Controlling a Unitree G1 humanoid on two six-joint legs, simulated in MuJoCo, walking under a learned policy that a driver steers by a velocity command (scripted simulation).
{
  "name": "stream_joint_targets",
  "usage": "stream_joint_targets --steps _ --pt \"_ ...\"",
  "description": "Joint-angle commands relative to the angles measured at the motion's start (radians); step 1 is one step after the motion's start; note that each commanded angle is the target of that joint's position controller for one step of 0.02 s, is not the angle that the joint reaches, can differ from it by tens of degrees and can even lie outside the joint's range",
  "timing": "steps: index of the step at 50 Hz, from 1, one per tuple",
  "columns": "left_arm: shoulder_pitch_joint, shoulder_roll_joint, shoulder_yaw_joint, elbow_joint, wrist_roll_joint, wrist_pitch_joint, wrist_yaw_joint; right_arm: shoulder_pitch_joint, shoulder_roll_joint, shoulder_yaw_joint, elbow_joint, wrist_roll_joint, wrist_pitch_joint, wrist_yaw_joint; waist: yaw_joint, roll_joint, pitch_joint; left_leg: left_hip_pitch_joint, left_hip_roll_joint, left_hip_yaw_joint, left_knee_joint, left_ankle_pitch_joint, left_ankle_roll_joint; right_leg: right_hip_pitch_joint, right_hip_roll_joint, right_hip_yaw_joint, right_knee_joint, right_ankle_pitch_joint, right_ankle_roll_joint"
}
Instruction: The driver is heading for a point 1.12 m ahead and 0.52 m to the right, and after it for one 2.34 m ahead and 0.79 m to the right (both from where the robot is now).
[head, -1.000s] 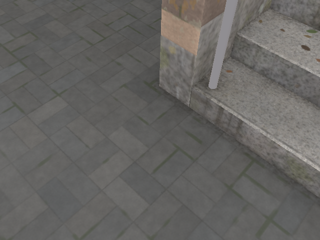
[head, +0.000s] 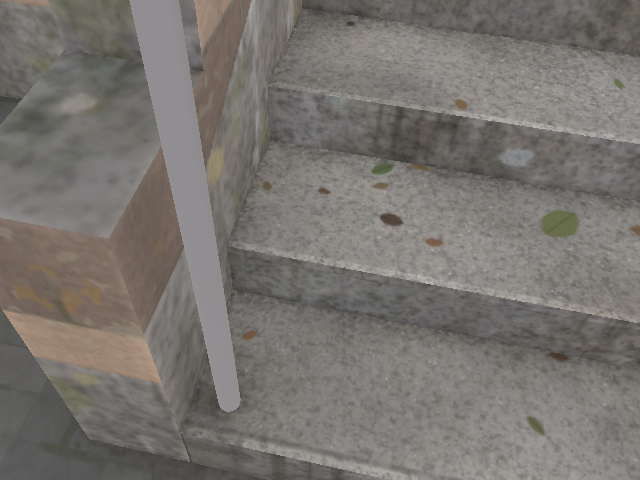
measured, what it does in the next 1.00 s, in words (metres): walks ahead, turning right: right foot, then left foot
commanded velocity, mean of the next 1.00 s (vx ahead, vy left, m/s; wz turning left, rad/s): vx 0.34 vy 0.03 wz -0.60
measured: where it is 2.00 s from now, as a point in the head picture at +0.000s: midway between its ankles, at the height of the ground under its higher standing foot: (562, 433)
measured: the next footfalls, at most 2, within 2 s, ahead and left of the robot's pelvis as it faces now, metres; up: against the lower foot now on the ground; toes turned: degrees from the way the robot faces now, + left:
right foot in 0.26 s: +0.22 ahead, -0.12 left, +0.00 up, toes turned -11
left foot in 0.64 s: +0.37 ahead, +0.09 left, +0.00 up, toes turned -22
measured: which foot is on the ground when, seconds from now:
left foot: down 0.00-0.28, up 0.30-0.62, down 0.64-1.00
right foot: up 0.00-0.24, down 0.26-0.64, up 0.66-1.00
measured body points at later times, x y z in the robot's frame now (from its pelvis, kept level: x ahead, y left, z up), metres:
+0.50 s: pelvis +0.20 -0.01 +0.00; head +0.23 -0.03 +0.45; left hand +0.38 +0.22 -0.10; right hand +0.30 -0.30 -0.10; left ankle +0.29 +0.12 -0.60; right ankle +0.19 -0.11 -0.74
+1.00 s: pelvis +0.27 -0.03 +0.00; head +0.28 -0.03 +0.45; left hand +0.53 +0.10 -0.09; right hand +0.17 -0.30 -0.10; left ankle +0.33 +0.11 -0.74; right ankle +0.22 -0.16 -0.64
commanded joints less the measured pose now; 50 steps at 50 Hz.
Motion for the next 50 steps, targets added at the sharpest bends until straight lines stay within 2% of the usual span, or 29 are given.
stream_joint_targets --steps 1,5,6,7,10,12,13,14,15,16,17,18,19,21,23,26,27,30,31,32,33,34,35,36,38,40,43,47,50 --pt "-0.045 0.039 0.012 -0.098 -0.005 0.000 -0.007 0.037 -0.112 -0.029 -0.023 0.006 -0.019 -0.001 -0.018 0.157 -0.037 0.190 0.272 -0.216 -0.222 0.161 0.156 -0.208 -0.089 0.029 -0.003 0.062 0.011" --pt "-0.122 0.020 0.009 -0.143 0.010 0.009 -0.002 0.030 -0.162 -0.043 0.016 0.009 -0.022 -0.008 -0.015 0.135 -0.032 0.179 0.276 -0.077 -0.235 0.355 0.167 -0.212 -0.092 0.005 -0.186 0.198 0.048" --pt "-0.095 0.026 0.011 -0.137 0.016 0.002 0.006 0.022 -0.110 -0.029 0.039 0.001 0.005 -0.016 0.018 0.196 -0.033 0.048 0.112 0.132 -0.211 0.264 0.144 -0.020 -0.047 -0.069 -0.339 0.192 0.047" --pt "-0.165 0.005 0.006 -0.159 0.012 -0.009 0.010 0.072 -0.133 -0.034 0.054 -0.003 0.004 -0.019 -0.024 0.229 -0.029 -0.025 0.112 0.128 -0.213 0.226 0.143 0.087 -0.031 -0.099 -0.361 0.295 0.051" --pt "-0.126 0.029 0.015 -0.157 0.005 0.010 0.010 0.083 -0.161 -0.041 0.042 0.023 0.005 0.014 -0.001 0.177 -0.052 0.045 0.196 0.089 -0.133 0.184 0.130 0.141 -0.014 -0.110 -0.380 0.220 -0.015" --pt "0.014 0.059 0.037 -0.132 0.019 0.014 0.006 0.072 -0.148 -0.035 0.039 0.052 0.025 0.018 0.088 0.116 -0.089 0.030 0.162 0.145 0.139 0.378 0.085 0.325 0.066 -0.168 -0.536 0.185 -0.092" --pt "0.108 0.114 0.060 -0.113 0.034 0.003 0.007 0.074 -0.119 -0.019 0.024 0.039 0.031 0.009 0.145 0.010 -0.101 -0.080 0.101 0.175 0.400 0.380 0.021 0.472 0.060 -0.120 -0.648 0.367 -0.110" --pt "0.249 0.207 0.086 -0.056 0.003 0.025 0.006 0.038 -0.047 0.008 -0.035 0.000 -0.003 0.015 0.126 -0.322 -0.161 -0.360 0.102 0.135 0.791 -0.178 -0.001 0.676 -0.124 0.154 -0.596 0.401 -0.252" --pt "0.227 0.255 0.080 -0.118 -0.004 0.022 0.008 0.090 -0.063 0.029 -0.086 0.013 -0.038 0.037 0.105 -0.412 -0.330 -0.613 -0.025 -0.037 1.053 -0.520 -0.027 0.807 -0.346 0.682 -0.813 -0.005 -0.502" --pt "0.206 0.190 0.075 -0.132 -0.005 0.018 0.008 -0.008 -0.171 0.001 -0.093 0.047 -0.061 0.049 0.164 -0.225 -0.239 -0.739 0.026 -0.132 1.055 -0.400 -0.021 0.735 -0.327 0.763 -0.959 -0.405 -0.462" --pt "0.108 0.161 0.058 -0.143 0.023 0.016 0.020 -0.054 -0.183 -0.003 -0.104 0.045 -0.064 0.042 0.105 -0.131 -0.091 -0.772 0.045 -0.129 1.023 -0.289 -0.014 0.599 -0.310 0.705 -0.956 -0.308 -0.386" --pt "0.009 0.140 0.044 -0.166 0.040 0.015 0.024 -0.037 -0.166 -0.002 -0.077 0.017 -0.053 0.029 0.039 -0.009 -0.029 -0.690 0.085 -0.136 0.965 -0.197 -0.034 0.437 -0.287 0.591 -0.918 -0.006 -0.335" --pt "-0.043 0.115 0.032 -0.177 0.060 0.030 0.024 0.023 -0.136 0.005 -0.058 -0.003 -0.030 0.019 -0.006 -0.021 -0.045 -0.602 0.076 -0.104 1.060 -0.207 -0.075 0.325 -0.275 0.491 -0.867 0.353 -0.338" --pt "-0.137 0.104 0.020 -0.196 0.062 0.048 0.031 0.112 -0.117 0.011 -0.034 -0.009 0.002 0.010 -0.075 -0.007 -0.060 -0.431 0.058 -0.053 1.103 -0.189 -0.113 0.090 -0.203 0.297 -0.832 0.655 -0.305" --pt "-0.133 0.093 0.015 -0.175 0.046 0.064 0.045 0.097 -0.042 0.033 -0.040 -0.011 0.021 -0.004 -0.062 -0.059 -0.090 -0.379 0.012 0.024 1.122 -0.150 -0.136 0.046 -0.134 0.186 -0.792 0.758 -0.266" --pt "-0.134 0.097 0.016 -0.187 0.020 0.108 0.070 0.052 -0.013 0.051 -0.082 -0.006 0.029 0.012 -0.060 -0.001 -0.125 -0.263 0.035 0.028 0.761 -0.044 -0.147 0.075 -0.058 0.133 -0.708 0.766 -0.208" --pt "-0.127 0.079 0.009 -0.193 0.023 0.116 0.071 0.055 -0.005 0.052 -0.072 0.007 0.037 0.014 -0.046 -0.037 -0.150 -0.203 0.029 0.029 0.664 -0.029 -0.144 0.100 -0.070 0.166 -0.698 0.731 -0.199" --pt "-0.146 0.097 0.016 -0.192 0.015 0.112 0.066 0.109 -0.103 0.011 -0.081 0.014 0.057 0.007 -0.070 -0.130 -0.172 -0.064 0.051 -0.038 0.270 0.064 -0.130 0.250 -0.098 0.279 -0.638 0.649 -0.127" --pt "-0.156 0.058 0.010 -0.190 -0.011 0.110 0.063 0.095 -0.118 -0.004 -0.074 0.006 0.049 0.002 -0.080 -0.070 -0.141 -0.056 0.026 -0.009 -0.033 0.200 -0.128 0.369 -0.024 0.238 -0.543 0.646 -0.074" --pt "-0.109 0.017 0.000 -0.169 -0.003 0.093 0.051 0.078 -0.107 -0.002 -0.058 -0.004 0.048 -0.008 -0.052 -0.017 -0.120 0.034 0.038 0.021 -0.151 0.339 -0.117 0.362 0.020 0.195 -0.425 0.527 -0.053" --pt "-0.056 -0.050 -0.008 -0.182 0.044 0.077 0.038 0.108 -0.147 -0.004 -0.069 -0.021 0.039 -0.018 -0.009 0.220 -0.147 0.348 0.281 -0.212 0.021 1.006 -0.012 0.004 0.115 0.155 -0.126 -0.162 0.002" --pt "0.089 -0.005 0.011 -0.161 0.051 0.059 0.023 0.169 -0.173 -0.019 -0.086 -0.036 0.046 -0.022 0.005 0.182 -0.268 0.410 0.562 -0.447 0.089 1.176 0.193 -0.160 0.185 0.204 0.253 -0.405 0.070" --pt "0.117 0.081 0.034 -0.170 0.016 0.064 0.017 0.142 -0.210 -0.045 -0.098 -0.032 0.057 -0.016 -0.003 0.051 -0.287 0.352 0.633 -0.534 0.020 0.641 0.280 -0.251 0.137 0.171 0.479 -0.332 0.103" --pt "0.024 0.108 0.039 -0.197 -0.004 0.077 0.034 0.109 -0.189 -0.050 -0.098 -0.039 0.065 -0.019 -0.026 0.016 -0.155 0.289 0.545 -0.439 -0.029 0.178 0.235 -0.370 0.061 0.114 0.479 -0.247 0.119" --pt "-0.023 0.086 0.032 -0.217 0.007 0.115 0.054 0.051 -0.113 -0.023 -0.094 -0.016 0.088 -0.037 -0.022 0.131 -0.011 0.142 0.416 -0.331 -0.138 -0.315 0.161 -0.422 0.021 0.053 0.511 -0.115 0.144" --pt "-0.002 0.062 0.038 -0.216 0.011 0.123 0.047 0.053 -0.118 -0.021 -0.083 -0.004 0.092 -0.057 -0.003 0.226 0.038 0.018 0.356 -0.190 -0.210 -0.410 0.124 -0.337 0.017 -0.010 0.494 -0.016 0.154" --pt "-0.019 0.021 0.027 -0.208 0.023 0.102 0.040 0.124 -0.120 -0.028 -0.065 0.000 0.085 -0.082 -0.020 0.204 0.050 0.064 0.369 -0.116 -0.232 -0.432 0.131 -0.363 -0.011 -0.003 0.380 0.080 0.144" --pt "-0.067 -0.042 0.003 -0.206 0.009 0.082 0.021 0.079 -0.136 -0.045 -0.072 0.017 0.068 -0.057 -0.005 0.241 0.020 0.078 0.390 0.012 -0.267 -0.390 0.117 -0.256 -0.062 -0.078 0.129 0.085 0.109" --pt "-0.068 -0.034 0.003 -0.195 0.005 0.068 0.001 0.028 -0.199 -0.071 -0.072 0.015 0.062 -0.034 0.013 0.241 0.014 0.005 0.367 0.119 -0.310 -0.302 0.100 0.007 -0.076 -0.124 -0.157 0.026 0.057"
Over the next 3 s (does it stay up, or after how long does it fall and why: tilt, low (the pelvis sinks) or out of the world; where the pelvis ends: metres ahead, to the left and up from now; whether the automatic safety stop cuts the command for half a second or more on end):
stays up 1.06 -0.72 0.43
